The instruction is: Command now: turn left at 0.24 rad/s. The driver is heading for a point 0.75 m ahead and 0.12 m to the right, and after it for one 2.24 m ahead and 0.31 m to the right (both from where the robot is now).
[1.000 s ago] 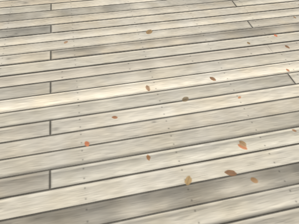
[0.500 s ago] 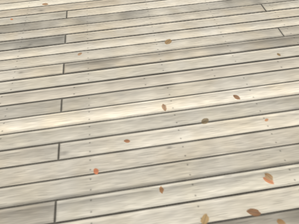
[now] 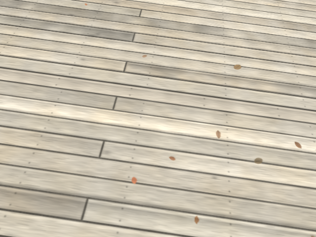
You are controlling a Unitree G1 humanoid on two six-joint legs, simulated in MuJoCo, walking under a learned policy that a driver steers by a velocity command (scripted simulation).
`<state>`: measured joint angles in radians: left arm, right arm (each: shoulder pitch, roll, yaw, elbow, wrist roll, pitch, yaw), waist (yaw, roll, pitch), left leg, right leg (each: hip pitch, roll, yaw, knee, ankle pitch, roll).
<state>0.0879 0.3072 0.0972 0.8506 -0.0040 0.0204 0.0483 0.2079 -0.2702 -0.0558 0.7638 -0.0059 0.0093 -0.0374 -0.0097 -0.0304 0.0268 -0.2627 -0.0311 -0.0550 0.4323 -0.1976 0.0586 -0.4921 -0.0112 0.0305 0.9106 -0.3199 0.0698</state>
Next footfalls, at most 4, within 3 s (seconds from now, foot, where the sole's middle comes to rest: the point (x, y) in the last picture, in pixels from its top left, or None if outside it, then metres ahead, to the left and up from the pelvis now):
0.16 right None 0.05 -0.15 -0.78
0.88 right None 0.40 -0.15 -0.78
1.34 left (135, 228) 0.50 0.06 -0.78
2.42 right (209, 174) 0.77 -0.28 -0.78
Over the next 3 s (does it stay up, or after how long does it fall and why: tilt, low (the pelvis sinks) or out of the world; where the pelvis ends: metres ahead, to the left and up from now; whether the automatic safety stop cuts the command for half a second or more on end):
stays up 0.94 -0.16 -0.03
